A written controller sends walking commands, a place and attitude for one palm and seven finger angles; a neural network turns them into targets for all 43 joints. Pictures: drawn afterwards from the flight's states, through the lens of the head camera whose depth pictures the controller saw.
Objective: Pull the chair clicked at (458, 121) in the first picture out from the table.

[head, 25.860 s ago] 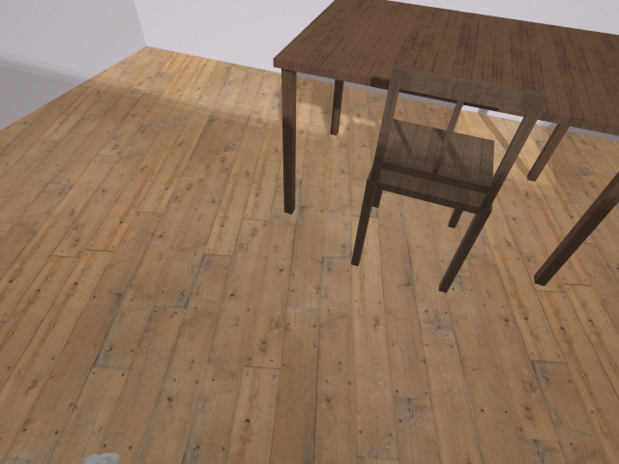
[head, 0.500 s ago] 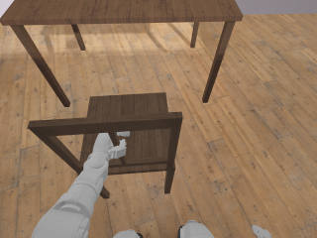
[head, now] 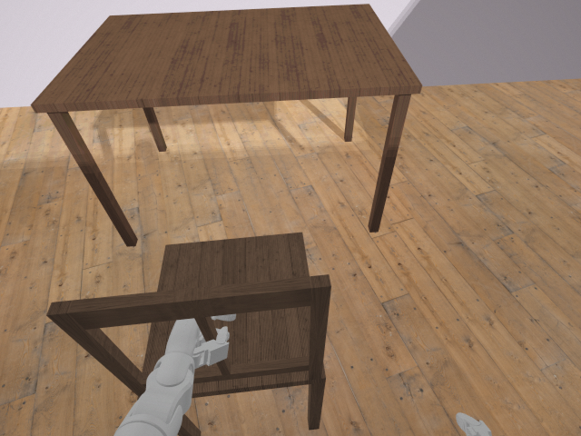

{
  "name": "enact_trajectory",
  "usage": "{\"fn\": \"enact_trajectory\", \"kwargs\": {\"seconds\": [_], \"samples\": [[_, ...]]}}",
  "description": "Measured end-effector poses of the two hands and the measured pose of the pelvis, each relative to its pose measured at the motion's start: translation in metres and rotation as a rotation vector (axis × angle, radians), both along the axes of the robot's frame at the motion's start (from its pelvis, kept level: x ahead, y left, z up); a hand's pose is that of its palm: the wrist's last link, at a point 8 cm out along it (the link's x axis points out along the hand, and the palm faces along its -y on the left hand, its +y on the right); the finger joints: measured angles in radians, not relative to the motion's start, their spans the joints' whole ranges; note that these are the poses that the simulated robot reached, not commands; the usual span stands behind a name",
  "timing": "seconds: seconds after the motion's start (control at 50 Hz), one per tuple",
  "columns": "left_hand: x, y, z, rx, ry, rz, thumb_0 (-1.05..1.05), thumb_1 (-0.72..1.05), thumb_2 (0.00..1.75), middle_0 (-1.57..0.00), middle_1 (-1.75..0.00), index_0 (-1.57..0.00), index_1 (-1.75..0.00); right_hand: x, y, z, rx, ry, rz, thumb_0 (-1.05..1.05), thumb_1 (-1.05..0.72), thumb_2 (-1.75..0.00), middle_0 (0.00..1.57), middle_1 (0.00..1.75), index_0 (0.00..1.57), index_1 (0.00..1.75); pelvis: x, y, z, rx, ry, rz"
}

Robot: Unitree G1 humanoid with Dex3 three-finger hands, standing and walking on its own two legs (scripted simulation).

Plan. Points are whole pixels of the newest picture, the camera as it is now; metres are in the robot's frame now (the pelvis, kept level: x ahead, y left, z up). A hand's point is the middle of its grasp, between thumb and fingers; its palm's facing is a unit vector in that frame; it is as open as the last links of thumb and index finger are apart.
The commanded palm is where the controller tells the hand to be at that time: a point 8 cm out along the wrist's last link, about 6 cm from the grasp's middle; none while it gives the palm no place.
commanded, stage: stop walking, hand still on the chair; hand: left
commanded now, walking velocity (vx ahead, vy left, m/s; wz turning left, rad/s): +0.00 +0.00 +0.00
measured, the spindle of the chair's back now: (215, 345) +0.29 +0.14 -0.11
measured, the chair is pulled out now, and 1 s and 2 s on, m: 0.60 0.60 0.60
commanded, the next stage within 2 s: open the thumb and straighten the fingers in 0.46 s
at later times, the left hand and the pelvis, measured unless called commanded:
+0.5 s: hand (223, 345) +0.27 +0.12 -0.06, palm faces -0.02 -0.98 -0.18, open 4.9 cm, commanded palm +0.25 +0.17 -0.05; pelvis +0.02 +0.00 +0.01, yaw +0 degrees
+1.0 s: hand (220, 342) +0.28 +0.12 -0.06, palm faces -0.04 -0.98 -0.18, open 13.1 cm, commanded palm +0.26 +0.17 -0.04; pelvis +0.03 +0.00 -0.02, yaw +2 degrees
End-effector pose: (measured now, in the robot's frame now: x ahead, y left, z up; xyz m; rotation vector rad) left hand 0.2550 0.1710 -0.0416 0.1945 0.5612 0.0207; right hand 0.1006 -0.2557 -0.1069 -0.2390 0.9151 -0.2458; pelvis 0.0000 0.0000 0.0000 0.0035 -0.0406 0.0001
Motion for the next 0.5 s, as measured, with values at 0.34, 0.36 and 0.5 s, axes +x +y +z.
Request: {"fn": "enact_trajectory", "kwargs": {"seconds": [0.34, 0.36, 0.5], "samples": [[0.000, 0.000, 0.000, -0.008, 0.009, 0.011, 0.02, 0.76, 0.82, -0.26, -1.23, -0.49, -1.45, 0.058, 0.030, 0.012, 0.059, -0.077, 0.089, 0.01, -0.90, -0.90, 0.21, 0.30, 0.20, 0.30, 0.021, -0.002, 0.004, 0.000, 0.021, 0.001], [0.000, -0.001, 0.000, -0.009, 0.009, 0.012, 0.02, 0.76, 0.82, -0.26, -1.23, -0.49, -1.45, 0.059, 0.029, 0.012, 0.056, -0.074, 0.088, 0.01, -0.90, -0.90, 0.21, 0.30, 0.20, 0.30, 0.021, -0.002, 0.004, 0.000, 0.021, 0.002], [0.000, -0.001, 0.001, -0.009, 0.011, 0.015, 0.02, 0.76, 0.82, -0.26, -1.24, -0.49, -1.45, 0.057, 0.016, 0.012, 0.030, -0.049, 0.070, 0.01, -0.90, -0.90, 0.21, 0.30, 0.20, 0.30, 0.025, -0.004, 0.005, -0.002, 0.024, 0.005]]}}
